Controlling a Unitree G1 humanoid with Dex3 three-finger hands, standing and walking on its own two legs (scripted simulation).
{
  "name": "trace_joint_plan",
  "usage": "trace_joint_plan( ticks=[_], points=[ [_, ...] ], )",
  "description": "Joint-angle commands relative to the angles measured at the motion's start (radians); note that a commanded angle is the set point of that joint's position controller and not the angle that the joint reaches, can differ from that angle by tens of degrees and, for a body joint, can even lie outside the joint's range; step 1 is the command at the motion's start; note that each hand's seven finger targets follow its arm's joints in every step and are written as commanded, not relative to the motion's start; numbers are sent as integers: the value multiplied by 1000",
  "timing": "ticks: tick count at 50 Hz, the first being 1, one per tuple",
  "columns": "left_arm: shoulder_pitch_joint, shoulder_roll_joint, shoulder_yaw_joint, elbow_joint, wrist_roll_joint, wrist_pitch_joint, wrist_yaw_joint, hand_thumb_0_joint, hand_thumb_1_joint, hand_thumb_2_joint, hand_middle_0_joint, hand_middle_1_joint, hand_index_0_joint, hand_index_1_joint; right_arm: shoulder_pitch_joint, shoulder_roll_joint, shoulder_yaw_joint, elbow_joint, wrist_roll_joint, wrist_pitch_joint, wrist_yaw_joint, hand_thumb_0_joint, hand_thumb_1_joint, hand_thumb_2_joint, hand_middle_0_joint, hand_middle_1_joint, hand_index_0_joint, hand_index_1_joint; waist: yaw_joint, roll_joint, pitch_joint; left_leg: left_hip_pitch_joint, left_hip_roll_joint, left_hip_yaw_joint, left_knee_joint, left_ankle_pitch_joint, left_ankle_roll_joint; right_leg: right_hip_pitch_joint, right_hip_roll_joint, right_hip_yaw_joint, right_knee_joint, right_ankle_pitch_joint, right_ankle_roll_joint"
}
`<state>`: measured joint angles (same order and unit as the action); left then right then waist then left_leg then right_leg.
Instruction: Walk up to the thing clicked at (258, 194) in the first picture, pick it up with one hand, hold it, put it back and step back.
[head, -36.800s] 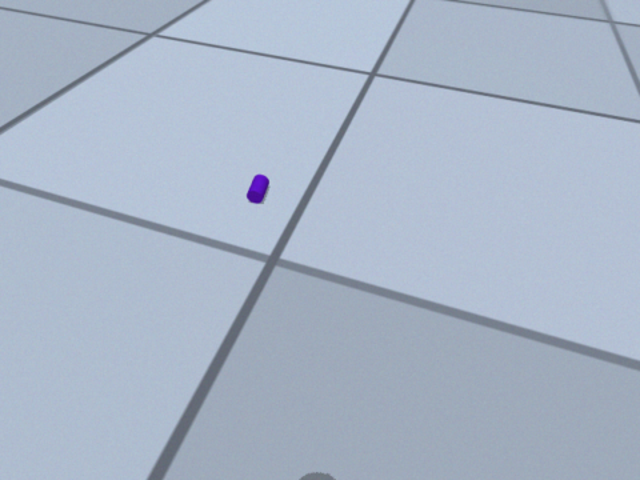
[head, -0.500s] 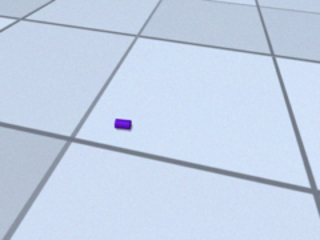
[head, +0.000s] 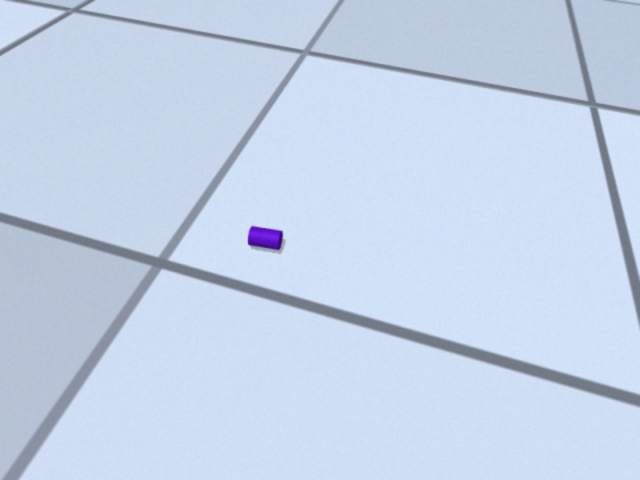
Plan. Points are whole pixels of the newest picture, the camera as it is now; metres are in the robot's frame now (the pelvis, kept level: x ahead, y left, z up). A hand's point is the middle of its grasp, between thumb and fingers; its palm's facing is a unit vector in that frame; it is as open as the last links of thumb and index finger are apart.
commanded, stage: step back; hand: left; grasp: from above
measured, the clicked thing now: (265, 238) +1.04 +0.21 -0.72
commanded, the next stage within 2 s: stand in 0.18 s
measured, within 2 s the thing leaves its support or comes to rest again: neither
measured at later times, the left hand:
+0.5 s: hand out of the picture +0.10 +0.26 -0.14, palm faces -0.02 -0.94 -0.33, open 7.4 cm
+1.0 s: hand out of the picture +0.08 +0.25 -0.14, palm faces -0.06 -0.94 -0.33, open 7.4 cm
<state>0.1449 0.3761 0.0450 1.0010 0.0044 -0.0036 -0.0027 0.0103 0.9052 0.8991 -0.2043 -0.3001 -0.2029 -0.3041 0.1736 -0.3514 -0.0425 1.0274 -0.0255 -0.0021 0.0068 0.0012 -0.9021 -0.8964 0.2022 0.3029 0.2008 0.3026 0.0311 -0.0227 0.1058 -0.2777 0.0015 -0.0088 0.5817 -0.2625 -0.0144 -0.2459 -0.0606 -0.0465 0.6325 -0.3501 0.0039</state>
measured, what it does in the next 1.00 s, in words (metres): stands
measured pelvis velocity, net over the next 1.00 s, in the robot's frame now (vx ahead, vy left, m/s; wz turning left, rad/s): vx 0.01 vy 0.00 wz -0.02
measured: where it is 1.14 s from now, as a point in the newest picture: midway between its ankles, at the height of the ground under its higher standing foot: outside the picture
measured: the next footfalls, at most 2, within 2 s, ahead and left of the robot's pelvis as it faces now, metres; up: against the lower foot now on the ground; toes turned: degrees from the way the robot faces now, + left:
none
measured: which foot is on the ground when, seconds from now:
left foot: down 0.00-1.00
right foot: down 0.00-1.00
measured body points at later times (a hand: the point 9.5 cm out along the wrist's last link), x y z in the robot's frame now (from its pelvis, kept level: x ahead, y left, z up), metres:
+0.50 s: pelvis +0.01 +0.00 +0.02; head +0.02 +0.01 +0.47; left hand +0.10 +0.30 -0.11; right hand +0.13 -0.29 -0.10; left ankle +0.03 +0.13 -0.73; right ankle +0.00 -0.13 -0.73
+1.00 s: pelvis +0.01 +0.00 +0.02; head +0.02 +0.00 +0.47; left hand +0.08 +0.30 -0.11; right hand +0.06 -0.30 -0.12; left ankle +0.03 +0.13 -0.73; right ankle +0.00 -0.13 -0.73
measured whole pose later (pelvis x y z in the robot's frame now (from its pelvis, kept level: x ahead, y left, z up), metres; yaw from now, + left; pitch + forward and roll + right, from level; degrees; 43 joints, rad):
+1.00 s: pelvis +0.01 +0.00 +0.02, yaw -1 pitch -2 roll +0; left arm 0.11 0.35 -0.01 1.15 0.01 -0.02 -0.01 0.01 0.91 0.90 -0.20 -0.30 -0.20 -0.30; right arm 0.11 -0.34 -0.01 1.17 -0.01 -0.01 0.02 0.00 -0.90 -0.90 0.20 0.30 0.20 0.30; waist -0.01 0.00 0.05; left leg -0.15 0.03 0.00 0.32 -0.14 -0.03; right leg -0.10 -0.02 -0.05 0.32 -0.19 0.01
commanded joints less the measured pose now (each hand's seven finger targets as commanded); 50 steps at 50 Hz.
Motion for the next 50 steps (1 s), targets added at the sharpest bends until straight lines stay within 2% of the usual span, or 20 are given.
trace_joint_plan(
  ticks=[1,2,3,4,8,9,11,14,15,17,26,31,33,36,39,41,43,45,48,50],
  points=[
    [-19,185,34,-42,-6,-28,19,0,900,900,-200,-300,-200,-300,-104,-239,-31,-64,7,-25,-18,0,-900,-900,200,300,200,300,22,123,-168,4,193,-184,-147,277,120,132,-11,57,-124,107,-33],
    [-21,202,37,-34,-2,-35,19,0,900,900,-200,-300,-200,-300,-115,-224,-27,-66,8,-24,-18,0,-900,-900,200,300,200,300,12,112,-187,28,155,-145,-123,315,86,136,-36,75,-141,230,-38],
    [-32,218,41,-31,-4,-38,17,0,900,900,-200,-300,-200,-300,-94,-215,-24,-57,12,-24,-20,0,-900,-900,200,300,200,300,-4,107,-199,32,130,-122,-115,324,67,152,-51,94,-136,297,-45],
    [-42,223,39,-26,-6,-37,17,0,900,900,-200,-300,-200,-300,-102,-214,-23,-47,13,-23,-21,0,-900,-900,200,300,200,300,-9,113,-194,37,123,-114,-122,307,60,150,-60,94,-141,320,-43],
    [-58,213,31,-2,-5,-36,21,0,900,900,-200,-300,-200,-300,-125,-209,-24,-23,16,-20,-19,0,-900,-900,200,300,200,300,-12,80,-219,124,133,-98,-120,416,67,141,-62,78,-167,381,-36],
    [-59,167,3,25,-8,-33,16,0,900,900,-200,-300,-200,-300,-103,-211,-11,-15,20,-30,-15,0,-900,-900,200,300,200,300,-29,86,-210,141,142,-121,-170,383,65,141,-55,83,-203,358,-29],
    [-68,173,1,31,-4,-35,13,0,900,900,-200,-300,-200,-300,-119,-215,-14,-5,19,-38,-15,0,-900,-900,200,300,200,300,-29,69,-205,181,149,-116,-176,442,61,143,-59,81,-224,387,-23],
    [-81,181,-3,51,-3,-37,12,0,900,900,-200,-300,-200,-300,-142,-209,-9,7,21,-39,-14,0,-900,-900,200,300,200,300,-26,52,-180,195,142,-104,-203,434,53,151,-66,83,-265,389,-17],
    [-95,187,-4,52,0,-37,11,0,900,900,-200,-300,-200,-300,-145,-197,-6,7,21,-37,-11,0,-900,-900,200,300,200,300,-33,31,-158,173,137,-98,-219,399,46,151,-70,81,-282,377,-17],
    [-98,184,-4,62,0,-40,11,0,900,900,-200,-300,-200,-300,-154,-203,-8,10,22,-36,-11,0,-900,-900,200,300,200,300,-31,27,-167,184,138,-93,-231,399,46,172,-77,84,-299,392,-13],
    [-115,191,-3,85,5,-37,5,0,900,900,-200,-300,-200,-300,-174,-198,-6,36,17,-36,-5,0,-900,-900,200,300,200,300,-29,43,-115,141,122,-89,-323,150,26,148,-77,96,-372,189,-16],
    [-103,191,-6,89,6,-45,5,0,900,900,-200,-300,-200,-300,-169,-193,-3,44,18,-39,-3,0,-900,-900,200,300,200,300,-25,17,-148,175,127,-87,-311,231,23,155,-83,95,-376,248,-15],
    [-111,195,-5,89,4,-43,6,0,900,900,-200,-300,-200,-300,-150,-196,-1,55,18,-36,-4,0,-900,-900,200,300,200,300,-36,29,-137,157,120,-80,-318,162,21,146,-83,104,-390,192,-14],
    [-101,194,-7,92,7,-38,6,0,900,900,-200,-300,-200,-300,-145,-203,-2,61,16,-31,-3,0,-900,-900,200,300,200,300,-33,35,-111,134,118,-87,-324,89,22,119,-80,105,-401,111,-17],
    [-89,193,-9,89,7,-40,6,0,900,900,-200,-300,-200,-300,-138,-199,-1,62,15,-32,-3,0,-900,-900,200,300,200,300,-30,10,-135,156,126,-88,-314,175,22,128,-81,102,-389,186,-18],
    [-92,197,-7,89,4,-41,6,0,900,900,-200,-300,-200,-300,-125,-205,-1,66,15,-33,-5,0,-900,-900,200,300,200,300,-34,26,-156,157,127,-82,-304,186,25,153,-86,109,-385,218,-20],
    [-89,195,-9,88,3,-40,6,0,900,900,-200,-300,-200,-300,-116,-204,2,71,14,-32,-5,0,-900,-900,200,300,200,300,-34,29,-141,150,123,-81,-311,167,22,139,-85,109,-385,198,-20],
    [-86,192,-11,85,2,-40,6,0,900,900,-200,-300,-200,-300,-115,-202,4,70,15,-34,-5,0,-900,-900,200,300,200,300,-32,28,-145,159,132,-85,-305,225,21,145,-82,103,-372,246,-20],
    [-77,196,-11,91,3,-38,7,0,900,900,-200,-300,-200,-300,-108,-199,4,75,17,-31,-7,0,-900,-900,200,300,200,300,-35,12,-137,164,132,-85,-304,213,23,134,-81,103,-379,235,-20],
    [-81,193,-11,91,0,-35,7,0,900,900,-200,-300,-200,-300,-100,-204,7,76,16,-29,-7,0,-900,-900,200,300,200,300,-36,27,-109,132,124,-83,-317,168,18,131,-75,102,-385,195,-17]
  ],
)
